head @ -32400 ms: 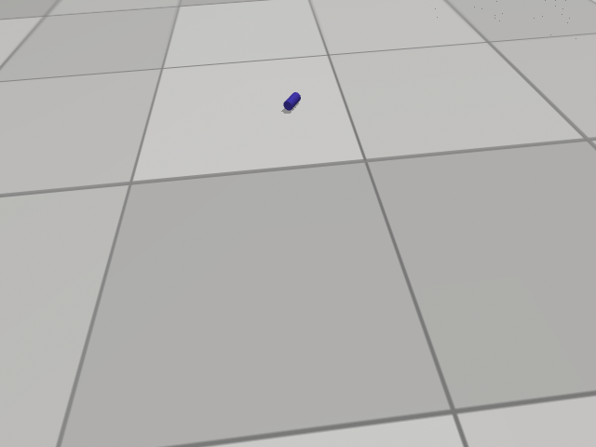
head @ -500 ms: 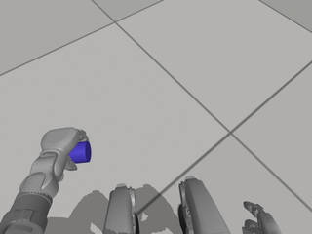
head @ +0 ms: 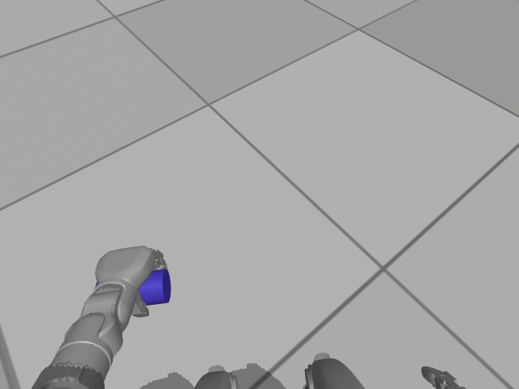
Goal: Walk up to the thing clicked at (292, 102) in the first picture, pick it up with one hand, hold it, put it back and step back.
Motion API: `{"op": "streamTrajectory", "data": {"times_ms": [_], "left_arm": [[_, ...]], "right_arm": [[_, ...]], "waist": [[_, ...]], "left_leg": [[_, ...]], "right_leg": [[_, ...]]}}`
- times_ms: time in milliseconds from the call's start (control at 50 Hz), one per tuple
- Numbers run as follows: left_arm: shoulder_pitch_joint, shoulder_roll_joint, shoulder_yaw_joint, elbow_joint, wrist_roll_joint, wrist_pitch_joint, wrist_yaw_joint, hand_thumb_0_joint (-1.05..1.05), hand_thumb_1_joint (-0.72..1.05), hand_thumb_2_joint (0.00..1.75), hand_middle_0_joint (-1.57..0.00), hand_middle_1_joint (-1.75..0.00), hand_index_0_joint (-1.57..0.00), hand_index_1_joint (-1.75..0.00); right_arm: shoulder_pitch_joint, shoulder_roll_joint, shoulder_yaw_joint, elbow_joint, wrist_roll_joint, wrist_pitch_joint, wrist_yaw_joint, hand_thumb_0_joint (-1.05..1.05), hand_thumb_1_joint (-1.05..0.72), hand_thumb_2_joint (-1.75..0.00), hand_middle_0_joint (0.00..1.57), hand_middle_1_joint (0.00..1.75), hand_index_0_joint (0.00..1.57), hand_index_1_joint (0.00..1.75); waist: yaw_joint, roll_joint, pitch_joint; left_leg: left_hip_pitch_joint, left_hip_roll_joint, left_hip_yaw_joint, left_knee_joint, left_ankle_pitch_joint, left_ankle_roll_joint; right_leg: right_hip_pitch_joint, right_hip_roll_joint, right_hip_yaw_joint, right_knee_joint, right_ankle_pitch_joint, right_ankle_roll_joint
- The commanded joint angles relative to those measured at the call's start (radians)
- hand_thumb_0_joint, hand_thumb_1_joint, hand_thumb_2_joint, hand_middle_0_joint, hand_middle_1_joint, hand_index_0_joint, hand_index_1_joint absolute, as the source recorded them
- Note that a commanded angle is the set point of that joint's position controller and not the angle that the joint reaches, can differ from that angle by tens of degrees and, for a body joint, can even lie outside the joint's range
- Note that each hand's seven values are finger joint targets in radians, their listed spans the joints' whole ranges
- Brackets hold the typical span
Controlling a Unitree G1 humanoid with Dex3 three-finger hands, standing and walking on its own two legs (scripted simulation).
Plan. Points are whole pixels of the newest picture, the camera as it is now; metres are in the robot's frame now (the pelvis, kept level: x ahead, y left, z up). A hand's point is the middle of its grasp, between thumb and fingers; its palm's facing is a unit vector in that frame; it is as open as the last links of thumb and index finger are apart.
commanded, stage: lift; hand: left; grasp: from above
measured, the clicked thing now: (134, 289) +0.33 +0.23 -0.11
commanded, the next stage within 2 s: hold in 0.18 s
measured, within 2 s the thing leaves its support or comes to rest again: neither
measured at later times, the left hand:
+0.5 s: hand (127, 265) +0.35 +0.22 -0.03, palm faces -0.48 -0.04 -0.87, open 8.7 cm
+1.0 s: hand (120, 264) +0.33 +0.22 +0.00, palm faces -0.49 -0.03 -0.87, open 8.7 cm
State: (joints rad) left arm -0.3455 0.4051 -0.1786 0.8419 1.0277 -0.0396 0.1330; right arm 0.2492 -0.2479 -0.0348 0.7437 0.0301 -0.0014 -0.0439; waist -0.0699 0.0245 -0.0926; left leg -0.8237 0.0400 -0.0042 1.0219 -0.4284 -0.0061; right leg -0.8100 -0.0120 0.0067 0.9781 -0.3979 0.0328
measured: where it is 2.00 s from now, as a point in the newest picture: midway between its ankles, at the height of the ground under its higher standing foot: outside the picture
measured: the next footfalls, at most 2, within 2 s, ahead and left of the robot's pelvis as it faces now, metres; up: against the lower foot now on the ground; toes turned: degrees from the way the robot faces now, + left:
none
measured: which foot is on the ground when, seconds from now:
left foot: down 0.00-1.00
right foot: down 0.00-1.00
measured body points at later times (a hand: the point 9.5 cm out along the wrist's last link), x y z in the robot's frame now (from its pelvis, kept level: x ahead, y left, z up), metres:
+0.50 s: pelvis +0.04 +0.00 +0.04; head +0.08 -0.01 +0.49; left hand +0.37 +0.22 +0.02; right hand +0.13 -0.27 -0.08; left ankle +0.04 +0.12 -0.67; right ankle +0.05 -0.14 -0.67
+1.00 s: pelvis +0.03 +0.00 +0.06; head +0.06 -0.01 +0.51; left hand +0.36 +0.22 +0.05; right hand +0.15 -0.27 -0.06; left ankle +0.04 +0.12 -0.67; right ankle +0.05 -0.14 -0.67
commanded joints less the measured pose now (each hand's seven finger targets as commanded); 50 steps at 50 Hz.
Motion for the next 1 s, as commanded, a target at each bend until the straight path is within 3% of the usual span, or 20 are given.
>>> {"op": "streamTrajectory", "data": {"times_ms": [0, 140, 160, 340, 380, 440, 580, 600, 640, 820, 860, 980], "left_arm": [[-0.312, 0.243, 0.102, -0.195, -0.004, 0.010, 0.055, 0.00, 0.78, 0.59, -1.20, -0.32, -1.17, -0.35], [-0.313, 0.205, 0.073, -0.204, -0.015, 0.006, 0.028, 0.00, 0.79, 0.60, -1.20, -0.33, -1.17, -0.36], [-0.302, 0.218, 0.084, -0.206, -0.021, 0.004, 0.026, 0.00, 0.79, 0.61, -1.21, -0.33, -1.18, -0.36], [-0.328, 0.228, 0.084, -0.243, -0.002, -0.010, 0.003, 0.00, 0.80, 0.58, -1.18, -0.37, -1.17, -0.38], [-0.310, 0.230, 0.086, -0.247, -0.004, -0.010, -0.003, 0.00, 0.81, 0.58, -1.19, -0.35, -1.18, -0.36], [-0.304, 0.219, 0.078, -0.233, -0.006, -0.007, -0.011, 0.00, 0.81, 0.60, -1.19, -0.36, -1.18, -0.37], [-0.266, 0.227, 0.080, -0.264, -0.007, -0.009, -0.056, 0.00, 0.81, 0.61, -1.20, -0.34, -1.18, -0.36], [-0.282, 0.208, 0.067, -0.284, -0.007, -0.011, -0.062, 0.00, 0.82, 0.61, -1.20, -0.35, -1.18, -0.36], [-0.280, 0.231, 0.085, -0.288, -0.009, -0.011, -0.063, 0.00, 0.83, 0.57, -1.19, -0.35, -1.19, -0.35], [-0.263, 0.233, 0.085, -0.318, -0.016, -0.009, -0.082, 0.00, 0.81, 0.57, -1.19, -0.34, -1.18, -0.35], [-0.257, 0.222, 0.077, -0.323, -0.019, -0.009, -0.086, 0.00, 0.81, 0.58, -1.20, -0.32, -1.19, -0.33], [-0.272, 0.222, 0.074, -0.333, -0.019, -0.012, -0.091, 0.00, 0.79, 0.60, -1.18, -0.33, -1.17, -0.35]], "right_arm": [[0.013, -0.146, -0.050, -0.098, 0.002, -0.029, -0.007, 0.00, -0.90, -0.90, 0.20, 0.30, 0.20, 0.30], [0.019, -0.144, -0.057, -0.097, 0.005, -0.021, -0.009, 0.00, -0.90, -0.90, 0.20, 0.30, 0.20, 0.30], [0.014, -0.146, -0.058, -0.103, 0.007, -0.019, -0.008, 0.00, -0.89, -0.90, 0.20, 0.30, 0.20, 0.30], [0.003, -0.147, -0.063, -0.099, 0.009, -0.007, -0.010, 0.00, -0.89, -0.89, 0.20, 0.30, 0.20, 0.30], [-0.004, -0.148, -0.066, -0.103, 0.009, -0.006, -0.010, 0.00, -0.89, -0.89, 0.20, 0.30, 0.20, 0.30], [-0.007, -0.151, -0.066, -0.109, 0.011, 0.000, -0.009, 0.00, -0.89, -0.89, 0.20, 0.30, 0.20, 0.30], [-0.026, -0.153, -0.071, -0.125, 0.014, 0.012, -0.009, 0.00, -0.89, -0.89, 0.20, 0.30, 0.20, 0.30], [-0.026, -0.149, -0.069, -0.128, 0.014, 0.014, -0.009, 0.00, -0.89, -0.89, 0.20, 0.30, 0.20, 0.30], [-0.028, -0.151, -0.067, -0.133, 0.015, 0.017, -0.010, 0.00, -0.88, -0.89, 0.20, 0.30, 0.20, 0.30], [-0.060, -0.150, -0.064, -0.158, 0.019, 0.025, -0.013, 0.00, -0.89, -0.90, 0.20, 0.30, 0.20, 0.30], [-0.063, -0.150, -0.063, -0.158, 0.020, 0.026, -0.014, 0.00, -0.89, -0.90, 0.20, 0.30, 0.20, 0.30], [-0.076, -0.148, -0.059, -0.161, 0.019, 0.029, -0.017, 0.00, -0.89, -0.90, 0.20, 0.30, 0.20, 0.30]], "waist": [[0.022, 0.056, -0.325], [0.009, 0.034, -0.296], [0.020, 0.022, -0.288], [0.018, 0.038, -0.293], [0.031, 0.035, -0.306], [0.025, 0.014, -0.274], [0.040, 0.037, -0.279], [0.037, 0.033, -0.272], [0.044, 0.022, -0.253], [0.060, 0.021, -0.240], [0.048, 0.013, -0.235], [0.050, 0.023, -0.224]], "left_leg": [[0.314, -0.047, -0.001, -0.230, 0.158, 0.006], [0.398, -0.048, 0.002, -0.293, 0.256, 0.005], [0.411, -0.048, 0.002, -0.310, 0.251, 0.005], [0.509, -0.049, 0.012, -0.361, 0.367, -0.001], [0.534, -0.051, 0.015, -0.371, 0.400, -0.001], [0.534, -0.053, 0.018, -0.385, 0.409, 0.002], [0.591, -0.047, 0.021, -0.416, 0.479, 0.000], [0.590, -0.046, 0.022, -0.419, 0.481, 0.001], [0.576, -0.051, 0.026, -0.432, 0.460, 0.004], [0.601, -0.049, 0.026, -0.474, 0.437, 0.007], [0.611, -0.050, 0.030, -0.479, 0.443, 0.010], [0.630, -0.047, 0.033, -0.501, 0.422, 0.010]], "right_leg": [[0.209, 0.038, -0.011, -0.220, 0.135, -0.042], [0.290, 0.038, -0.005, -0.291, 0.223, -0.039], [0.305, 0.038, -0.008, -0.304, 0.215, -0.039], [0.374, 0.041, -0.004, -0.352, 0.312, -0.039], [0.408, 0.039, -0.005, -0.361, 0.341, -0.039], [0.428, 0.038, -0.002, -0.382, 0.357, -0.035], [0.457, 0.045, -0.010, -0.396, 0.394, -0.040], [0.458, 0.046, -0.008, -0.399, 0.400, -0.040], [0.483, 0.044, -0.006, -0.413, 0.396, -0.039], [0.518, 0.043, -0.006, -0.449, 0.369, -0.039], [0.521, 0.042, -0.003, -0.452, 0.381, -0.038], [0.522, 0.043, -0.005, -0.474, 0.358, -0.039]]}}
